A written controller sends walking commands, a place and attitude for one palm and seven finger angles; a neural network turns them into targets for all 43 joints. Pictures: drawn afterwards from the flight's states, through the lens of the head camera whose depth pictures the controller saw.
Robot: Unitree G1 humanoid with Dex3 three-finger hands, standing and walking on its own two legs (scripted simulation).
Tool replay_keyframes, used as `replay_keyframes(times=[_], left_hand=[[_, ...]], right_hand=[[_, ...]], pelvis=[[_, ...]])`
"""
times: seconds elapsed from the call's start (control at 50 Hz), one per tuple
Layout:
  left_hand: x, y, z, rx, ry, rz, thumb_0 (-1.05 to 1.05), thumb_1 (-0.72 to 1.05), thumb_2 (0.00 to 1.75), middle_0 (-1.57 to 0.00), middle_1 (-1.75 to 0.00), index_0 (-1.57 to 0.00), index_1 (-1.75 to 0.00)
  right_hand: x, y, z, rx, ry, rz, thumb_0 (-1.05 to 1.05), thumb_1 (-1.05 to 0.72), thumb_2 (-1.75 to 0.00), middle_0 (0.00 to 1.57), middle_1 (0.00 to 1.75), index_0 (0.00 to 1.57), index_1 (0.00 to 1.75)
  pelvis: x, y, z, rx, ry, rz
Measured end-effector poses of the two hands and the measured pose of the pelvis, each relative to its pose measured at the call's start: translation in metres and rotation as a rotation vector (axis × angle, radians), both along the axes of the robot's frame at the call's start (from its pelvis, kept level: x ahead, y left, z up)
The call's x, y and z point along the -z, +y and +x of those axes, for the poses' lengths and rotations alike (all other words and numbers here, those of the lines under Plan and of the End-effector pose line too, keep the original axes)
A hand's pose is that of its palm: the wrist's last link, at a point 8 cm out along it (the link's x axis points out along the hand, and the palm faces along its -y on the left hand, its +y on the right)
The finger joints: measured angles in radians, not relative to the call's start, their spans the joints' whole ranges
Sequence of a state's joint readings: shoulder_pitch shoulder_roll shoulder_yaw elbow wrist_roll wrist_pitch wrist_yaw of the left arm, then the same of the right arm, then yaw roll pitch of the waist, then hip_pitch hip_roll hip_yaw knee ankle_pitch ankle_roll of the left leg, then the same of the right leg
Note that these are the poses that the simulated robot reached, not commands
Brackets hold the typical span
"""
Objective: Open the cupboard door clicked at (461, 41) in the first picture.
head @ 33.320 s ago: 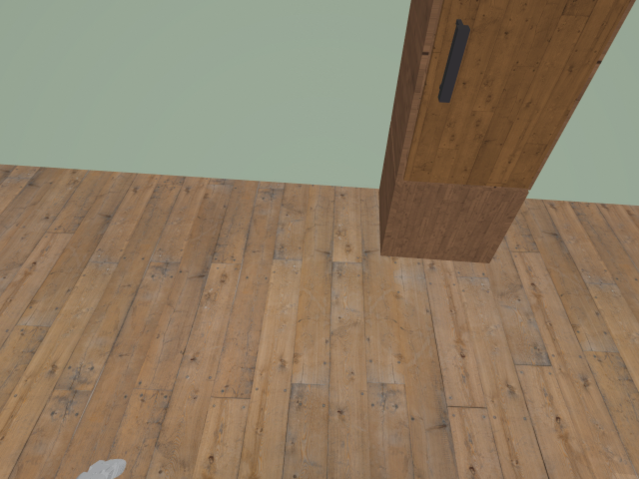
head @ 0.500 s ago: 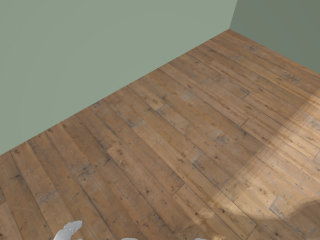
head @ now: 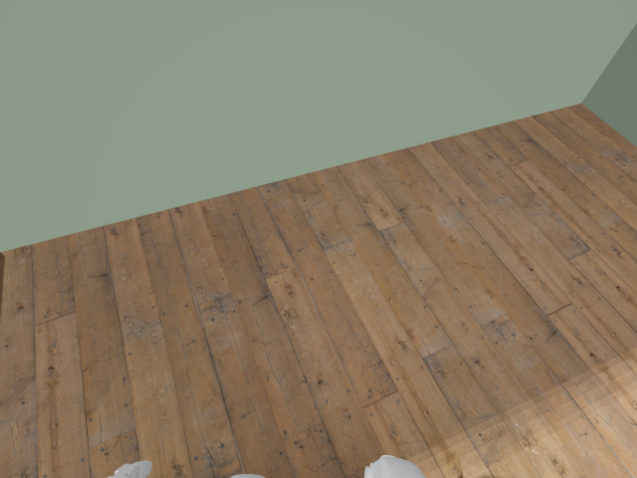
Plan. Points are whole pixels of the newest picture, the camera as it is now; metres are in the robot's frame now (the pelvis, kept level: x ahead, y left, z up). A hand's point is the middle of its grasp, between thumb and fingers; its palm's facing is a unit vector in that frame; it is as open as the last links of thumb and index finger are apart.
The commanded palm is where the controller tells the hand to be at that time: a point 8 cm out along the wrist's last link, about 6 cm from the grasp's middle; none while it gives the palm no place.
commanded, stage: turn to face it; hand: left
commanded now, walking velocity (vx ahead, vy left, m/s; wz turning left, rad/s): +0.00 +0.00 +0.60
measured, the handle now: out of the picture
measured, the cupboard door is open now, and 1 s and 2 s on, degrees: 45 45 45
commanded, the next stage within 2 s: take the last steps up to it in 1.70 s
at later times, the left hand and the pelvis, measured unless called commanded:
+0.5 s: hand out of the picture +0.00 +0.20 -0.19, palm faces +0.36 -0.91 -0.22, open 7.4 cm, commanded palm none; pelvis +0.01 -0.01 -0.01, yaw +20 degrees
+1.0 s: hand out of the picture +0.01 +0.17 -0.15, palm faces +0.58 -0.78 -0.25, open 7.4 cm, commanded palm none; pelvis +0.05 -0.04 +0.00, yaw +38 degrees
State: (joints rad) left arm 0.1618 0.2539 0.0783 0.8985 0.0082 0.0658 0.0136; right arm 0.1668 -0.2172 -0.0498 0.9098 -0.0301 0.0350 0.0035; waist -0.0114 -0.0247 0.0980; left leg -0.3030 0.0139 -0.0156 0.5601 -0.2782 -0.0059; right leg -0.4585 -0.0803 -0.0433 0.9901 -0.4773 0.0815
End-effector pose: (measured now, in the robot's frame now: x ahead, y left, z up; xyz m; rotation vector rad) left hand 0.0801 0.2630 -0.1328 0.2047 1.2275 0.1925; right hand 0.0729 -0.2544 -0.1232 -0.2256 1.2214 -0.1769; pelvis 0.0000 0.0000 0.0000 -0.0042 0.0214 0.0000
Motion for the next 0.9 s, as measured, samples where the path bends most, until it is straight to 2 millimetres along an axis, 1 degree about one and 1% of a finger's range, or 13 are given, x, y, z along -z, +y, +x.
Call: replay_keyframes(times=[0.06,0.12,0.18,0.24,0.36,0.44,0.48,0.56,0.62,0.7,0.8,0.84,0.9], left_hand=[[-0.009,-0.005,0.001,-0.026,-0.038,0.019,0.01,0.91,0.9,-0.2,-0.29,-0.2,-0.3],[-0.011,-0.013,-0.004,-0.05,-0.083,0.053,0.0,0.91,0.9,-0.2,-0.29,-0.2,-0.3],[-0.015,-0.022,-0.021,-0.088,-0.071,0.06,0.0,0.91,0.9,-0.2,-0.29,-0.2,-0.3],[-0.017,-0.031,-0.04,-0.129,-0.028,0.044,0.0,0.91,0.9,-0.2,-0.29,-0.2,-0.3],[-0.004,-0.038,-0.07,-0.221,0.017,-0.022,0.0,0.91,0.9,-0.21,-0.29,-0.2,-0.3],[0.017,-0.026,-0.092,-0.307,0.036,-0.058,0.0,0.91,0.9,-0.21,-0.3,-0.2,-0.3],[0.021,-0.019,-0.1,-0.34,0.061,-0.056,0.0,0.91,0.9,-0.21,-0.3,-0.2,-0.3],[0.013,-0.01,-0.099,-0.39,0.054,-0.04,0.01,0.91,0.9,-0.21,-0.29,-0.2,-0.3],[0.003,-0.006,-0.09,-0.408,0.017,-0.022,0.01,0.91,0.9,-0.2,-0.29,-0.2,-0.3],[-0.009,-0.006,-0.073,-0.424,-0.039,0.011,0.0,0.91,0.9,-0.2,-0.29,-0.2,-0.3],[-0.014,-0.018,-0.061,-0.449,-0.114,0.073,0.0,0.91,0.9,-0.2,-0.29,-0.2,-0.3],[-0.018,-0.027,-0.066,-0.47,-0.111,0.077,0.0,0.91,0.9,-0.2,-0.29,-0.2,-0.3],[-0.019,-0.041,-0.078,-0.511,-0.083,0.058,0.0,0.91,0.9,-0.21,-0.29,-0.2,-0.3]], right_hand=[[0.006,-0.007,0.007,-0.029,0.016,0.019,0.01,-0.9,-0.9,0.21,0.3,0.2,0.3],[0.019,-0.018,0.018,-0.054,0.022,0.041,0.01,-0.9,-0.9,0.21,0.3,0.2,0.3],[0.022,-0.024,0.034,-0.089,0.03,0.045,0.01,-0.9,-0.9,0.21,0.3,0.2,0.3],[0.014,-0.023,0.052,-0.121,0.024,0.048,0.01,-0.9,-0.9,0.2,0.3,0.2,0.3],[0.0,0.0,0.088,-0.232,0.007,0.037,0.01,-0.91,-0.9,0.2,0.3,0.2,0.3],[0.003,0.024,0.114,-0.325,-0.034,0.009,0.01,-0.9,-0.9,0.2,0.3,0.2,0.3],[0.001,0.034,0.12,-0.36,-0.043,-0.001,0.01,-0.9,-0.9,0.2,0.3,0.2,0.3],[-0.005,0.043,0.12,-0.396,-0.025,-0.012,0.01,-0.9,-0.9,0.2,0.3,0.2,0.3],[-0.005,0.043,0.119,-0.414,0.002,-0.005,0.01,-0.9,-0.9,0.21,0.3,0.2,0.3],[0.001,0.036,0.119,-0.431,0.044,0.011,0.01,-0.9,-0.9,0.21,0.3,0.2,0.3],[0.023,0.02,0.136,-0.453,0.08,0.035,0.01,-0.9,-0.9,0.21,0.3,0.21,0.3],[0.025,0.017,0.146,-0.473,0.09,0.032,0.01,-0.9,-0.9,0.21,0.3,0.2,0.3],[0.019,0.021,0.163,-0.508,0.09,0.028,0.01,-0.9,-0.9,0.2,0.3,0.2,0.3]], pelvis=[[0.0,-0.01,0.001,-0.038,-0.002,-0.004],[0.008,-0.024,0.004,-0.077,0.003,0.018],[0.006,-0.028,0.004,-0.124,-0.01,0.016],[-0.001,-0.029,0.006,-0.162,-0.01,0.025],[-0.004,-0.024,0.012,-0.248,0.004,0.036],[0.01,-0.01,0.014,-0.311,0.013,0.011],[0.01,-0.008,0.014,-0.331,0.013,0.01],[0.001,-0.009,0.018,-0.371,0.015,-0.002],[-0.004,-0.011,0.022,-0.397,0.012,-0.007],[-0.005,-0.02,0.03,-0.441,0.009,-0.009],[0.007,-0.038,0.044,-0.507,0.013,0.011],[0.006,-0.04,0.045,-0.543,-0.001,0.009],[0.0,-0.041,0.049,-0.584,-0.005,0.019]])
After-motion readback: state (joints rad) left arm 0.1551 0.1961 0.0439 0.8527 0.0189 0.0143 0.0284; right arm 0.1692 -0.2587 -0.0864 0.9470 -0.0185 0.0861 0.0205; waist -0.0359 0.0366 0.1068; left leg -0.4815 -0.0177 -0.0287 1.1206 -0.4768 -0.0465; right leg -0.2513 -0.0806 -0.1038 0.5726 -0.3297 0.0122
